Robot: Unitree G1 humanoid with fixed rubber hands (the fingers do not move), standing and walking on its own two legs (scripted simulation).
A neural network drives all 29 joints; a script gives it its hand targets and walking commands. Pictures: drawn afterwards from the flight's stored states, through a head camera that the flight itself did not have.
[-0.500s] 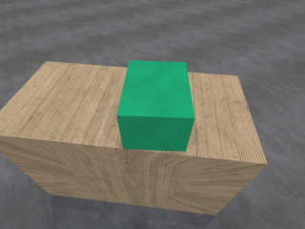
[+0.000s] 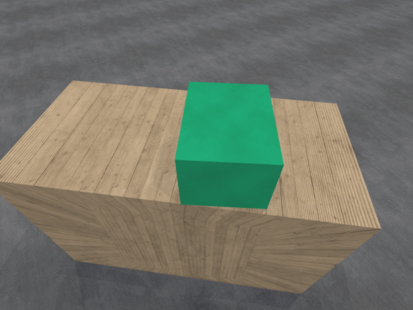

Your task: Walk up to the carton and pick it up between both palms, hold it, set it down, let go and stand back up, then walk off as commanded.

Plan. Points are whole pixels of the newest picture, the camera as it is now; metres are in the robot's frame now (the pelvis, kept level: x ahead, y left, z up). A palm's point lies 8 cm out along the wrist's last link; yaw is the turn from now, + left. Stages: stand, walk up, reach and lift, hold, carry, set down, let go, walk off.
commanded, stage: walk up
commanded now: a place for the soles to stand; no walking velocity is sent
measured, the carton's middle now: (226, 142) +0.53 -0.05 -0.01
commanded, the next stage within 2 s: none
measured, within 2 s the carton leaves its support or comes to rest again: neither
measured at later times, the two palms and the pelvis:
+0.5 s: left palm out of the picture +0.09 +0.39 -0.13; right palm out of the picture +0.14 -0.21 -0.08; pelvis +0.07 +0.10 +0.01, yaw +2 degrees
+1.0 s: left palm out of the picture +0.14 +0.31 -0.10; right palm out of the picture +0.16 -0.28 -0.12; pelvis +0.10 +0.01 +0.00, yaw +0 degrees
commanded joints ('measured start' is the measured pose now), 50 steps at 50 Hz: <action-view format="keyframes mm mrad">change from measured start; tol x32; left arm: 1 33 313 134 -65 45 -35 -6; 50 22 276 103 -27 27 -18 5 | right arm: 1 -36 -196 -95 -109 -56 -36 0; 50 -4 -234 -75 -97 -14 -3 -54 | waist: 1 41 -158 -9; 6 -95 243 -94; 50 19 -82 10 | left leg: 1 -91 11 6 -50 -11 -8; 5 424 4 -1 -451 230 -8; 9 287 324 -457 -628 -222 97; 19 504 198 -97 -411 998 -42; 33 322 237 -179 -547 37 192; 40 -73 -43 9 36 -79 5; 50 -41 3 -77 21 3 9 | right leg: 1 155 -210 309 -211 -3 -193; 9 -367 34 148 498 -185 -19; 37 92 45 3 -103 20 -23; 43 29 -225 582 -345 -351 -148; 50 195 -158 439 -227 211 -41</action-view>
